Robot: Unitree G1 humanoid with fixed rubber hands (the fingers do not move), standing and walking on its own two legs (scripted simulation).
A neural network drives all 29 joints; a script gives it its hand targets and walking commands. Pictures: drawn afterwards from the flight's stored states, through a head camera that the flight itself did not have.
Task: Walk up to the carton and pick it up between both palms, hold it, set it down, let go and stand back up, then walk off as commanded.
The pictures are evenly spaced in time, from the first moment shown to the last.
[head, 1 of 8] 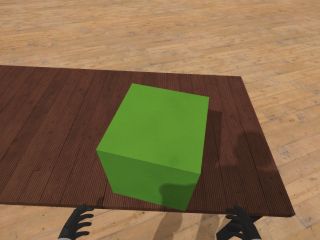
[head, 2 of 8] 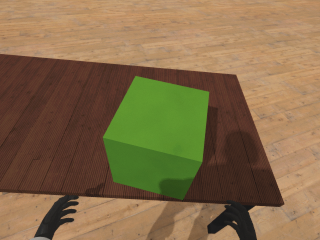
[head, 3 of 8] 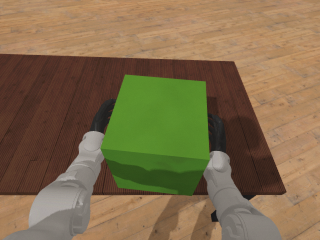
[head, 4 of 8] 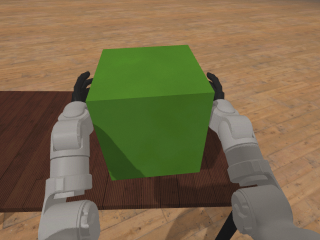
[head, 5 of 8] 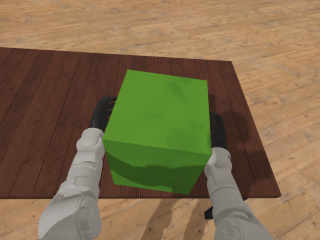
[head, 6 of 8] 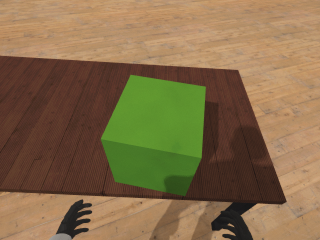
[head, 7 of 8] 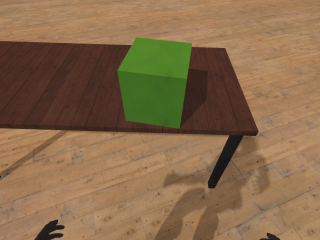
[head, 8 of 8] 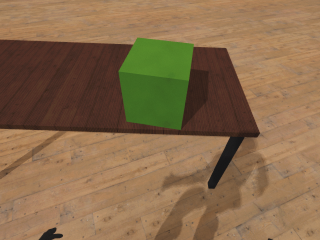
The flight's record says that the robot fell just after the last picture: no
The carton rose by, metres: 0.20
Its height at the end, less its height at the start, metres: +0.00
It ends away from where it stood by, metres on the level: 0.00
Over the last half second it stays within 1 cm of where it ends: yes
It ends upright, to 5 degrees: yes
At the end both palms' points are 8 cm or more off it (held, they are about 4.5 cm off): yes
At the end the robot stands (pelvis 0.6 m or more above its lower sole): yes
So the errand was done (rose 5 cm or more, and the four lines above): yes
